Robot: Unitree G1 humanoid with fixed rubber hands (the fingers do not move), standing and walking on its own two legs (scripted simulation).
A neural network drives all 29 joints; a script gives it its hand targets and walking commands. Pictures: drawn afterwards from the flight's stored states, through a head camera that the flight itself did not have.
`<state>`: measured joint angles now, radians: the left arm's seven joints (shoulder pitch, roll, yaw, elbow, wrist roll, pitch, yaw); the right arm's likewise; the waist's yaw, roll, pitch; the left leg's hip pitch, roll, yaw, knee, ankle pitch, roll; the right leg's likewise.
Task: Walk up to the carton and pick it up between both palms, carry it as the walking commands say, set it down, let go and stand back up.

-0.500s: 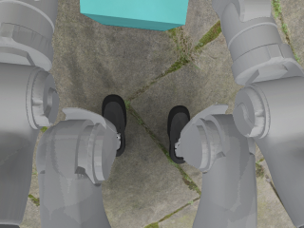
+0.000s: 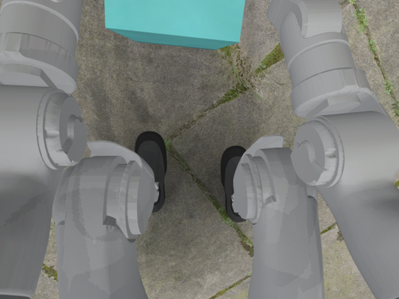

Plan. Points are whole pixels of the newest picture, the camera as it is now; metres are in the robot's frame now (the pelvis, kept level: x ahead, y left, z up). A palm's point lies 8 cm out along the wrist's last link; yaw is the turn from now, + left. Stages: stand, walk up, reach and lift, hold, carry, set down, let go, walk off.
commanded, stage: reach and lift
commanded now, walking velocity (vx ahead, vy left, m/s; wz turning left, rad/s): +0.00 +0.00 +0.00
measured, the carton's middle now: out of the picture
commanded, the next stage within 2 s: none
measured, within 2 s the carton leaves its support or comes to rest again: leaves its support in 0.58 s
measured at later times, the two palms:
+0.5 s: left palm out of the picture +0.56 +0.18 -0.17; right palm out of the picture +0.55 -0.08 -0.18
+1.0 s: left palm out of the picture +0.57 +0.18 -0.10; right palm out of the picture +0.55 -0.07 -0.11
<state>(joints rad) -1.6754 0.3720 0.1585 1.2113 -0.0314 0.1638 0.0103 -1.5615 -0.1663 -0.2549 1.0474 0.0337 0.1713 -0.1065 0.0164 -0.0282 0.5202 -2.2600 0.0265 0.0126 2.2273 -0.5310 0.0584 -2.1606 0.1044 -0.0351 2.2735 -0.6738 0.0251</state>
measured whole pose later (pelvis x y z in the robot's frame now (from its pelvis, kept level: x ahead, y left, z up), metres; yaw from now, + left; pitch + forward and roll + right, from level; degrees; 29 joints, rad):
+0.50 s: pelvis +0.00 +0.00 +0.00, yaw -1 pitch +31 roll -3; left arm -1.61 0.37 0.12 1.11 -0.06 0.23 0.01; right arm -1.52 -0.18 -0.16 1.00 0.15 0.22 -0.17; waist 0.04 -0.05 0.52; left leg -2.24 0.03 0.00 2.26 -0.55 0.05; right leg -2.15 0.13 -0.04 2.30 -0.69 0.03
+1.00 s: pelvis -0.01 +0.00 +0.03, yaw +1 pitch +30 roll -5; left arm -1.69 0.30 0.23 1.03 0.10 0.34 0.07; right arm -1.52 -0.07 -0.36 0.81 -0.04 0.35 -0.28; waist 0.02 -0.02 0.52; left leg -2.16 -0.04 -0.05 2.12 -0.48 0.02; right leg -2.04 0.10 -0.05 2.15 -0.65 0.03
